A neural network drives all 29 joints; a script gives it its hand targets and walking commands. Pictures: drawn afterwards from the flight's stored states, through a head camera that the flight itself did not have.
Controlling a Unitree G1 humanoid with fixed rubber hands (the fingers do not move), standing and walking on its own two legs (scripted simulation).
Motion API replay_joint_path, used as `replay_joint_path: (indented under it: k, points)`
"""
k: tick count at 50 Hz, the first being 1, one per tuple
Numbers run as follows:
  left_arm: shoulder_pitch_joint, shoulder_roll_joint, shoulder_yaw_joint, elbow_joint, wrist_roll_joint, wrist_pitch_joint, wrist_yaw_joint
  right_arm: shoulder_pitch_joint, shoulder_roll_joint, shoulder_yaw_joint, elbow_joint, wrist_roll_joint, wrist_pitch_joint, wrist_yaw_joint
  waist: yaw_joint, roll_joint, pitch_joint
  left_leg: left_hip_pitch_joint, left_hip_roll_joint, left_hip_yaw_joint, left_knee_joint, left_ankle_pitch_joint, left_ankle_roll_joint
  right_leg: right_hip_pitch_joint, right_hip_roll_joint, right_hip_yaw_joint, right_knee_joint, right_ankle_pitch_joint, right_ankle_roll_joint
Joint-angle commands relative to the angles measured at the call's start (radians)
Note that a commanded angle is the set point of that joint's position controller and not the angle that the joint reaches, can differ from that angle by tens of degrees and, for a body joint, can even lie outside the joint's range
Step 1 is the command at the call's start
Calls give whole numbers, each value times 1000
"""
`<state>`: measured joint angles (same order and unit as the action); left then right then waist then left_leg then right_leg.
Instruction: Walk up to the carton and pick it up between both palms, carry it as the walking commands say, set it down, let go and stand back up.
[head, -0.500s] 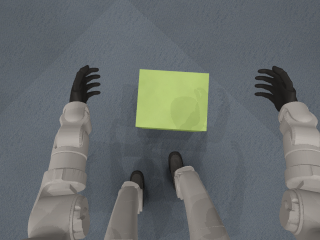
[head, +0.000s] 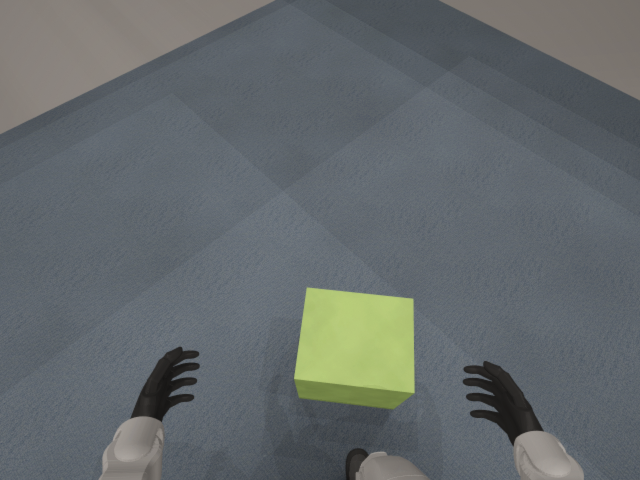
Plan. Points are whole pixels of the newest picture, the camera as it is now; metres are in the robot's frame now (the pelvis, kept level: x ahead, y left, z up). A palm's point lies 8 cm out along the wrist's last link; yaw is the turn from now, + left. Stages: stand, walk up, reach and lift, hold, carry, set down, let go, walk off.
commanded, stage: let go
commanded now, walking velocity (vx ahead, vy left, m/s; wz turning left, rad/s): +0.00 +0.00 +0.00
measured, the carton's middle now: (352, 351) +0.41 -0.10 -0.62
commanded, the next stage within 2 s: stand in 0.58 s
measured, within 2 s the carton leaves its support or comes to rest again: neither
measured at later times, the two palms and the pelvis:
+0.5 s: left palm (107, 450) +0.17 +0.26 -0.06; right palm (501, 421) +0.17 -0.21 -0.06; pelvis +0.02 +0.02 +0.01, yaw -1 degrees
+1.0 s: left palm out of the picture +0.15 +0.29 -0.08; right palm (560, 431) +0.16 -0.29 -0.09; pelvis +0.03 +0.00 +0.00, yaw +1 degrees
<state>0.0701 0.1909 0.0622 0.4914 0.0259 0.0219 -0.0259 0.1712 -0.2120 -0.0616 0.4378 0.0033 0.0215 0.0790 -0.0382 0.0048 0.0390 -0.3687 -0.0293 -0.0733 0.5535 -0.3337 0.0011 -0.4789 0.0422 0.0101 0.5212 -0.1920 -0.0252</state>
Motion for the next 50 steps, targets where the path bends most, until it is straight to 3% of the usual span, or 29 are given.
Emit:
replay_joint_path:
  k: [1,11,22,29,30,31,33,41,50]
  points:
    - [25,87,6,-121,-11,-21,-6,28,-120,-40,-114,0,-12,-10,12,10,-202,-92,24,26,-163,178,-6,510,-22,16,-37,258,40]
    - [103,108,-14,-156,-30,34,-23,61,-111,-36,-111,-11,53,0,20,82,-21,-11,61,-6,-246,223,-24,598,21,-23,-65,190,44]
    - [162,108,-8,-150,-35,59,-17,42,-104,-21,-127,-29,122,-25,40,27,-29,121,38,16,-184,408,-25,546,18,-7,-46,209,34]
    - [190,119,-13,-145,-43,54,6,38,-74,9,-155,-36,188,-63,49,21,-30,180,36,14,-113,419,-26,462,12,-27,5,193,28]
    - [154,220,24,14,24,37,37,8,-263,-47,-36,-41,111,-96,45,89,-13,118,52,2,-134,114,-31,304,-73,39,-63,74,35]
    - [142,250,32,16,37,24,49,25,-240,-45,-28,-51,74,-104,30,55,28,134,54,-25,-148,9,-22,262,-76,62,-85,-16,29]
    - [109,240,29,49,35,4,51,18,-213,-31,4,-57,33,-96,35,22,46,108,64,-57,-170,-78,-2,226,-79,88,-111,-118,21]
    - [101,252,26,182,20,-28,46,35,-245,-20,118,-41,-18,-95,39,-5,-92,199,77,-49,-119,249,-10,338,-102,99,-83,204,2]
    - [76,296,20,291,14,-25,48,51,-295,0,215,-39,-25,-110,45,-6,-89,199,89,-53,-128,299,-10,385,-115,110,-89,271,-3]
